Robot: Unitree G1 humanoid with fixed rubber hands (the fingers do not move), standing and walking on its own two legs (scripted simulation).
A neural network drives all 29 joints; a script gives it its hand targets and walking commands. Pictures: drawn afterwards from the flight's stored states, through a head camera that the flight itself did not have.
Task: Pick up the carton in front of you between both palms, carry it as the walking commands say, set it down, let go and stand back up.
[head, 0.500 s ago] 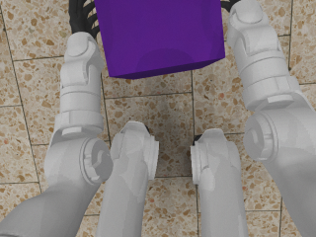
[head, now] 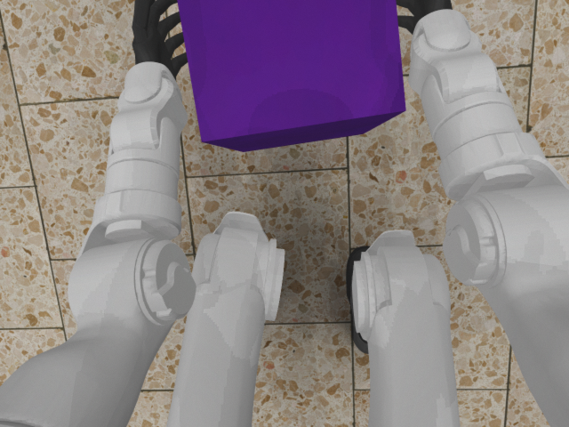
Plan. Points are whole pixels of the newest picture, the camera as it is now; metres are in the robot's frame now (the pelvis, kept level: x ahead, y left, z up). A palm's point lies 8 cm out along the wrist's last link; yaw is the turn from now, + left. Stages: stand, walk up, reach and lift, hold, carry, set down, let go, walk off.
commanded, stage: set down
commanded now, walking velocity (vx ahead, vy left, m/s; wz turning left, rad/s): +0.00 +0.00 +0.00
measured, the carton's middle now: (291, 61) +0.52 +0.06 -0.25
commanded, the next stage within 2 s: let go in 1.94 s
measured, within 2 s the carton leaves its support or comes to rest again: neither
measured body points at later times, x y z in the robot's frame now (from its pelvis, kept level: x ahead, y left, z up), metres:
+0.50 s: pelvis +0.00 +0.00 -0.01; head +0.36 -0.01 +0.25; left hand +0.50 +0.22 -0.18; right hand +0.57 -0.09 -0.18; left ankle +0.12 +0.14 -0.35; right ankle +0.09 -0.11 -0.35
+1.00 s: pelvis -0.01 +0.00 -0.02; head +0.36 +0.01 +0.24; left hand +0.50 +0.25 -0.18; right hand +0.58 -0.12 -0.18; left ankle +0.11 +0.13 -0.35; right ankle +0.09 -0.11 -0.35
